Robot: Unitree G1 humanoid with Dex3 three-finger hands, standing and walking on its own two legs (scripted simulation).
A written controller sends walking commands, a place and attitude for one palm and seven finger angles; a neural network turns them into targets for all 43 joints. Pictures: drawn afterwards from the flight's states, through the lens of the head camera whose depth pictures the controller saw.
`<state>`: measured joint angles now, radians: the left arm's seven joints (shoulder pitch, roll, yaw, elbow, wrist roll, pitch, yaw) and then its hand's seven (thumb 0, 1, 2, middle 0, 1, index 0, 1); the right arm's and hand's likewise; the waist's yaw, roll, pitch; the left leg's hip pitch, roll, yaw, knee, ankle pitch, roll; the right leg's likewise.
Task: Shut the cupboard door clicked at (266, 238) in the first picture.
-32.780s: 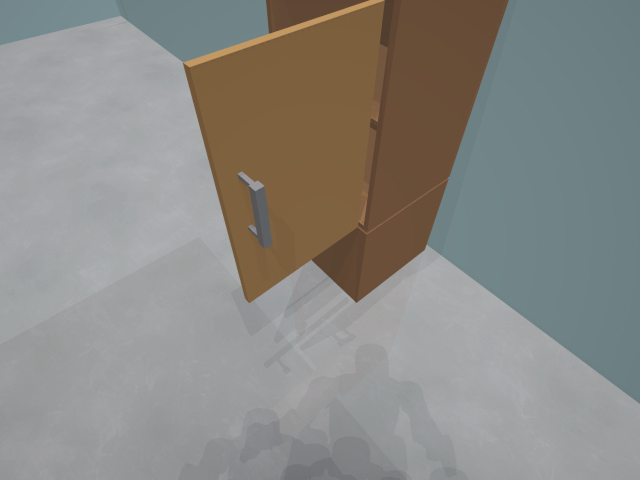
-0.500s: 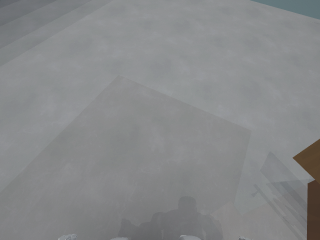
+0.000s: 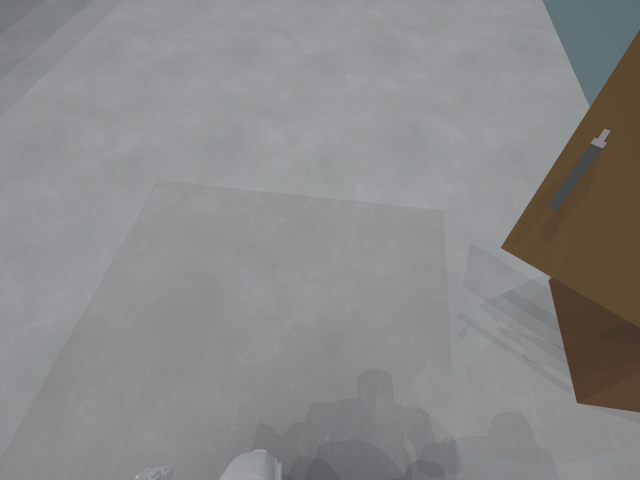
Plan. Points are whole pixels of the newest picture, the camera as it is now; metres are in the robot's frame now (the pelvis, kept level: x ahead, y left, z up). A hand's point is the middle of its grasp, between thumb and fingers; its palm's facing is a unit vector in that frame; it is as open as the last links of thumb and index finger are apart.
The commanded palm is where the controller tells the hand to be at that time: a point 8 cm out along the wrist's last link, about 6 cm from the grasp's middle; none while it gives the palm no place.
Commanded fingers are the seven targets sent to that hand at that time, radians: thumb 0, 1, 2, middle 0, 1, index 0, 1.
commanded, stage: turn to face it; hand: left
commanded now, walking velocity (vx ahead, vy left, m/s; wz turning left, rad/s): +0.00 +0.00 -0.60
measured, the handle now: (578, 170) +0.64 -0.44 -0.03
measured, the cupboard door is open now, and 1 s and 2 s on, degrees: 57 57 57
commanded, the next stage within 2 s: take the last steps up to it in 1.04 s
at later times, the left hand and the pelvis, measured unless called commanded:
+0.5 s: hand (206, 438) +0.19 +0.18 -0.16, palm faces -0.30 -0.92 -0.24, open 7.4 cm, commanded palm none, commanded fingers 0.00 0.90 0.90 -0.20 -0.30 -0.20 -0.30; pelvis +0.02 +0.01 +0.00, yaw -18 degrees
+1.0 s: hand (236, 424) +0.21 +0.15 -0.18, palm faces -0.49 -0.85 -0.20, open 7.4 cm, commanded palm none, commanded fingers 0.00 0.90 0.90 -0.20 -0.30 -0.20 -0.30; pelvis +0.04 +0.01 +0.00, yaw -32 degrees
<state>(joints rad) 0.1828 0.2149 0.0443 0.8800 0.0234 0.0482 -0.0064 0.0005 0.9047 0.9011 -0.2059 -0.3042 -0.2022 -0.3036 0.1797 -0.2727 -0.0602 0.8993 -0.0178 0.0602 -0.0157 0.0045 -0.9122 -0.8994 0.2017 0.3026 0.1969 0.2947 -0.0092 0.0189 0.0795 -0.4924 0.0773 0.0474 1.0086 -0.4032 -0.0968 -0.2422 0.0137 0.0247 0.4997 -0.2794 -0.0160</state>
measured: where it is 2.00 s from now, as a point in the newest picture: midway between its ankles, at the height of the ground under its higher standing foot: outside the picture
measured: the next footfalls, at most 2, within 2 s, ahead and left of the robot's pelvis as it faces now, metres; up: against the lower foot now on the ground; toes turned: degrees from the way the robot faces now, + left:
left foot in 0.14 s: +0.08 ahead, +0.13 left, +0.00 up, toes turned -2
right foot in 0.54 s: +0.00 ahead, -0.12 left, +0.00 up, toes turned -24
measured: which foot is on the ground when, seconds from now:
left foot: up 0.00-0.12, down 0.14-0.54, up 0.56-0.88, down 0.90-1.00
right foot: down 0.00-0.14, up 0.16-0.52, down 0.54-0.90, up 0.92-1.00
